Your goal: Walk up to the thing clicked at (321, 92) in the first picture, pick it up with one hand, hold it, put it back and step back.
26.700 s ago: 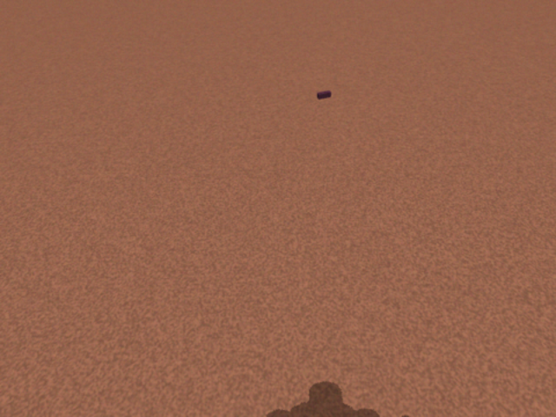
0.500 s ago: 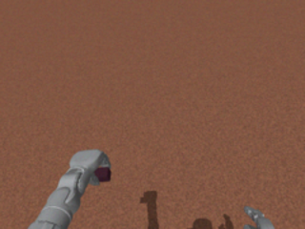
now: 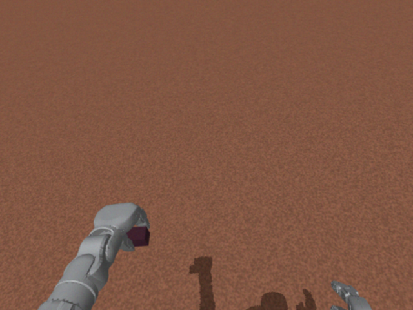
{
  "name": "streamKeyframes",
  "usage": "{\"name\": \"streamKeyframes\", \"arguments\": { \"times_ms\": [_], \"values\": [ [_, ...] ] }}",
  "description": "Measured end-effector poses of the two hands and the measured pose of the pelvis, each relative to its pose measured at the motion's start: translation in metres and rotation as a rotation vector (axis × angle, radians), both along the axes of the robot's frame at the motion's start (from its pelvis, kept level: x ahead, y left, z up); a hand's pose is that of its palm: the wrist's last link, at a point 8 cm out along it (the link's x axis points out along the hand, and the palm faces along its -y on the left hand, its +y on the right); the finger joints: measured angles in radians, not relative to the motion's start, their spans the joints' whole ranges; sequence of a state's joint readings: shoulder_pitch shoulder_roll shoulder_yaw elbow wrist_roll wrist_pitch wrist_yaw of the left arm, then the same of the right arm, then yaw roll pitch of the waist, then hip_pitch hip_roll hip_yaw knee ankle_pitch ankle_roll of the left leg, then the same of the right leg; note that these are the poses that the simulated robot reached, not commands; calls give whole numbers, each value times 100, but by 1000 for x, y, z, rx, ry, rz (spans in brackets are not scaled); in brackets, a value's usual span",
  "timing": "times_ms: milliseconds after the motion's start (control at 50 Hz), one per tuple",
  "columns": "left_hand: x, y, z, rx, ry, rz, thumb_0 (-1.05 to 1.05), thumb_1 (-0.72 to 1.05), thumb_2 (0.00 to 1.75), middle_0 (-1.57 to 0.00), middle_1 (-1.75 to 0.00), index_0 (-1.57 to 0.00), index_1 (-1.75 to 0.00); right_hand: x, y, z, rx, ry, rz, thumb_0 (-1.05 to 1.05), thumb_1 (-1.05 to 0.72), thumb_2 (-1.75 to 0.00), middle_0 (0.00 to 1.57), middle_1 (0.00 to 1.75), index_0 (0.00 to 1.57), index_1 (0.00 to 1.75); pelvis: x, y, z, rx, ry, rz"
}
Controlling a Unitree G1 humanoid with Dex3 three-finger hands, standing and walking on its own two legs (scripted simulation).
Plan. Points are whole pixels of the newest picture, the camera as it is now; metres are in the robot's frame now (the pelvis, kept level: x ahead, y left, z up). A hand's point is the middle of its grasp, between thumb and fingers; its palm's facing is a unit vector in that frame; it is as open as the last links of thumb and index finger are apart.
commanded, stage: hold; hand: left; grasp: from above
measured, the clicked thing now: (127, 237) +0.31 +0.23 -0.07
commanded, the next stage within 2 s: crouch in 0.08 s
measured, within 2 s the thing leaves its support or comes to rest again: neither
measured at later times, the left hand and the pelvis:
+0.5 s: hand (127, 245) +0.29 +0.23 -0.07, palm faces -0.45 -0.04 -0.89, open 6.2 cm; pelvis +0.00 +0.00 -0.01, yaw +1 degrees
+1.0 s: hand (148, 258) +0.35 +0.25 -0.31, palm faces -0.41 +0.03 -0.91, open 6.3 cm; pelvis -0.06 +0.01 -0.20, yaw +0 degrees
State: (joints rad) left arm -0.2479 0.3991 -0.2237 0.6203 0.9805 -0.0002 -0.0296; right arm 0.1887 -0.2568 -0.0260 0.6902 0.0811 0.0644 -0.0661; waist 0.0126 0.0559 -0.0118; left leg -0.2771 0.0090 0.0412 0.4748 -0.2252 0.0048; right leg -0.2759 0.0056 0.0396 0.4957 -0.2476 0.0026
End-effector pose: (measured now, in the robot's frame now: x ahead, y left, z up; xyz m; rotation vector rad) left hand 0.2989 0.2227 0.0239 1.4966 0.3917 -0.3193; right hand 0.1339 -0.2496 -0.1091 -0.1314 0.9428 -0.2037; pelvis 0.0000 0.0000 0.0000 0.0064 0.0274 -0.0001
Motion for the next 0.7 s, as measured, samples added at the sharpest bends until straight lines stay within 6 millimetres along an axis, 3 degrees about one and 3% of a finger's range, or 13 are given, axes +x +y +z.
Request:
{"name": "streamKeyframes", "arguments": {
  "times_ms": [280,400,560,700],
  "values": [
    [5,2,1,-1,-11,3,0,55,0,-108,-6,-110,-4,5,1,2,-3,6,-1,1,-90,-90,20,30,20,30,4,1,1,-1,1,2],
    [2,3,-13,2,9,-2,0,55,0,-109,-6,-110,-3,5,1,2,-4,9,1,1,-89,-90,20,30,20,30,4,1,-1,-1,12,6],
    [1,8,-61,35,11,-11,0,54,0,-110,-4,-111,-2,-12,-6,-16,-41,82,27,0,-88,-90,20,30,20,30,-6,1,-18,-7,100,22],
    [18,14,-125,73,-16,-24,0,54,0,-110,-3,-111,-2,-52,-23,-61,-102,169,18,0,-89,-90,20,30,20,30,-23,2,-67,-26,249,29]
  ]
}}
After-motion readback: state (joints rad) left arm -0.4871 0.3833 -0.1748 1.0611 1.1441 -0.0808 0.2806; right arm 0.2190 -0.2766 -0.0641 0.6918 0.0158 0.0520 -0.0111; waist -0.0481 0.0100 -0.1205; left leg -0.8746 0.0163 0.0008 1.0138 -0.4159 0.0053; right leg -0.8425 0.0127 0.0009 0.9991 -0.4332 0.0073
